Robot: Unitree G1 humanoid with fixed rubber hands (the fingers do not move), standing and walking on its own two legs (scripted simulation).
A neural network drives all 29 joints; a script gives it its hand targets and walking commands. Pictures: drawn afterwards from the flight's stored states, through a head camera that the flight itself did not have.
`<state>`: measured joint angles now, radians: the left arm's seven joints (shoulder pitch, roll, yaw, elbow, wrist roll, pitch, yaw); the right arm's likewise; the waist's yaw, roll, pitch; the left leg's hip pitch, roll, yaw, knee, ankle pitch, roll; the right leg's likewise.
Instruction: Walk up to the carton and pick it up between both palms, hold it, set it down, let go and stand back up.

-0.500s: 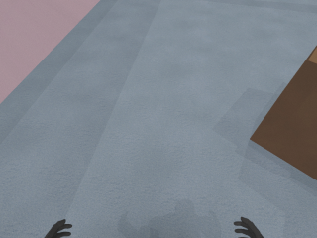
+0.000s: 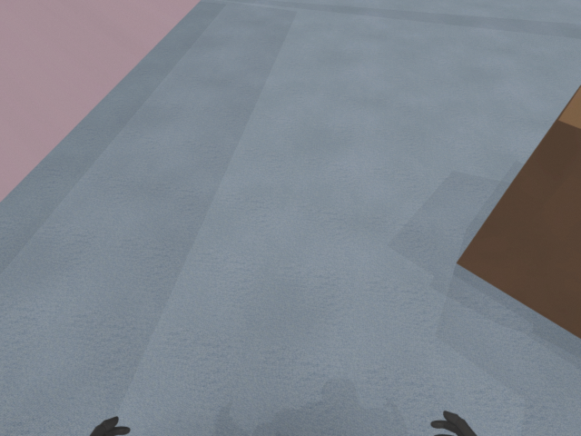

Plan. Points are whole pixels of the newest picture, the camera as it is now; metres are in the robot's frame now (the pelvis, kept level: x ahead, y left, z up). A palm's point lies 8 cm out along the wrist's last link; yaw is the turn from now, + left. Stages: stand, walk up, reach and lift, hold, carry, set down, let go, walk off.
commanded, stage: stand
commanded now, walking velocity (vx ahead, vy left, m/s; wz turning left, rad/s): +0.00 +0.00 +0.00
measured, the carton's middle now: out of the picture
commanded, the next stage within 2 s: walk up in 0.62 s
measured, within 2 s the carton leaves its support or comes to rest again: neither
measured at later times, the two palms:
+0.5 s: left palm out of the picture +0.09 +0.27 -0.11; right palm out of the picture +0.09 -0.27 -0.11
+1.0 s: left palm out of the picture +0.09 +0.27 -0.10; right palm out of the picture +0.01 -0.33 -0.10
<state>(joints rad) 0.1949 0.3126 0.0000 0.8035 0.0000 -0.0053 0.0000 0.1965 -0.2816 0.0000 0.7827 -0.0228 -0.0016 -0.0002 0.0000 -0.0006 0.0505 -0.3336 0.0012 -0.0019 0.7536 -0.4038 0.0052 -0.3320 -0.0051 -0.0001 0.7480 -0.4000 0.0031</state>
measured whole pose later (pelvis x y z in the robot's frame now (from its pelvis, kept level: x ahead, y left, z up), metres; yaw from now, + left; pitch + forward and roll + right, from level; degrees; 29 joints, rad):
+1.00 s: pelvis -0.03 -0.02 +0.01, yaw -9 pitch -3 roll +2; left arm 0.19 0.41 0.00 0.90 0.00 0.08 -0.11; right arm 0.20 -0.35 -0.02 0.90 -0.02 -0.03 -0.03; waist 0.01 -0.02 0.07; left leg -0.27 0.08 0.13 0.67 -0.35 -0.01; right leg -0.48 -0.03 0.01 1.00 -0.41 0.00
